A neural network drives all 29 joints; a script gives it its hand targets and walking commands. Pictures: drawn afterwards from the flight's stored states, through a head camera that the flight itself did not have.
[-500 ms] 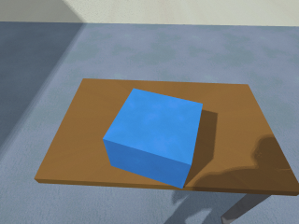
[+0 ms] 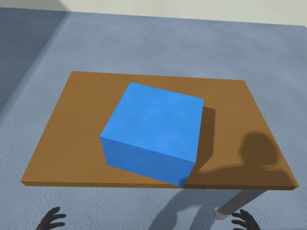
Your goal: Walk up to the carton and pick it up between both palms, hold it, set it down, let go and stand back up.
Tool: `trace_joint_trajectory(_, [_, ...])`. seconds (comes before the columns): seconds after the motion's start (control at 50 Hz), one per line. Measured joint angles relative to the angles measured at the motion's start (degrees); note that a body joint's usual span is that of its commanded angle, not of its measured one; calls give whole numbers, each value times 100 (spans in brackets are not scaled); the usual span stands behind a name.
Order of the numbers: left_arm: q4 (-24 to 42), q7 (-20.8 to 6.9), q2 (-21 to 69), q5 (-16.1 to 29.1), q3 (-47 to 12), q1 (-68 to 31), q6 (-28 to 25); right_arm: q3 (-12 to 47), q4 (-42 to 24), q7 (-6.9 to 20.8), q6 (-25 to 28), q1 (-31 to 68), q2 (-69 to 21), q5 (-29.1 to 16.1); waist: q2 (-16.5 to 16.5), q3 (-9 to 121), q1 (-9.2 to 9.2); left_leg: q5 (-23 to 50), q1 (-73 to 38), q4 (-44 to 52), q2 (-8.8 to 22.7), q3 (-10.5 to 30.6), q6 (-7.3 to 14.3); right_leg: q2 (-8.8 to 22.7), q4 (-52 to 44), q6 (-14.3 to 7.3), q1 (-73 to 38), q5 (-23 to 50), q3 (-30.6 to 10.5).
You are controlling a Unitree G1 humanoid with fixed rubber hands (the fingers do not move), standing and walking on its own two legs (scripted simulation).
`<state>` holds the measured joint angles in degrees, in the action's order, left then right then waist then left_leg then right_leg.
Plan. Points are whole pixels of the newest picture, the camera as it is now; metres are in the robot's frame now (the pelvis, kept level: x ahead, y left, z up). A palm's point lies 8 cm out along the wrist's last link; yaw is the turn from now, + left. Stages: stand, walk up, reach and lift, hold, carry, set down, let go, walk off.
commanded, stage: reach and lift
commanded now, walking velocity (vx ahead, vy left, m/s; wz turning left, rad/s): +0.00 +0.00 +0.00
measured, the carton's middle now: (155, 132) +0.44 -0.01 -0.04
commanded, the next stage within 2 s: none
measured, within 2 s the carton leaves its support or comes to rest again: neither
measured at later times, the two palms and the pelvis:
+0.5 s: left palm (30, 225) +0.17 +0.29 -0.05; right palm out of the picture +0.14 -0.22 -0.05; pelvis +0.01 +0.03 +0.01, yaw -1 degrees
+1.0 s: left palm out of the picture +0.15 +0.31 -0.03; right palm (231, 227) +0.15 -0.18 -0.03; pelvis +0.01 +0.03 +0.01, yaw +0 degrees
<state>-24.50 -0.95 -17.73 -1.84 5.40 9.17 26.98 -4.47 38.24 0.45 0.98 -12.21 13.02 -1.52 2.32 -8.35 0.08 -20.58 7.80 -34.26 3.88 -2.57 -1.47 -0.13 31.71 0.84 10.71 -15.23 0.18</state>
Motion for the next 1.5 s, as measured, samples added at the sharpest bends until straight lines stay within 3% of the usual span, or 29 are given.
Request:
trace_joint_trajectory(0.34, [44, -117, -59, 693, -358, 313, -1363, -228, -577, -215, 548, -316, -440, -26, -322, 161, 91, 250, -402, 656, -161, -187, 199, 126, -814, 193, -432, 381, -181])
trace_joint_trajectory(0.62, [-370, -434, -393, 1261, -569, 377, -2634, -113, -711, -549, 1066, -552, -576, -587, -231, 180, 207, 184, -579, 685, -121, -211, 201, 80, -941, 194, -641, 380, -213])
trace_joint_trajectory(0.8, [-223, -728, -620, 1618, -667, 531, -3268, 77, -927, -837, 1403, -656, -730, -762, -245, 100, 290, 75, -586, 489, -83, -141, 201, 44, -888, 196, -733, 329, -164])
trace_joint_trajectory(0.98, [214, -913, -832, 1898, -776, 865, -3669, 160, -1332, -1073, 1587, -886, -882, -903, -285, 39, 348, -5, -605, 306, -103, -70, 241, 58, -814, 217, -831, 285, -127])
trace_joint_trajectory(1.18, [529, -893, -991, 2202, -1042, 1097, -4001, 177, -1789, -1193, 1583, -1069, -1099, -923, -334, 107, 329, -90, -399, 13, -165, 7, 317, 87, -577, 167, -687, 185, -129])
trace_joint_trajectory(1.5, [571, -704, -1076, 2578, -1467, 622, -3892, 47, -2164, -1259, 792, -478, -1040, -875, -367, 437, 105, -121, -146, -147, -295, 153, 392, 91, -410, 94, -515, 48, -244])
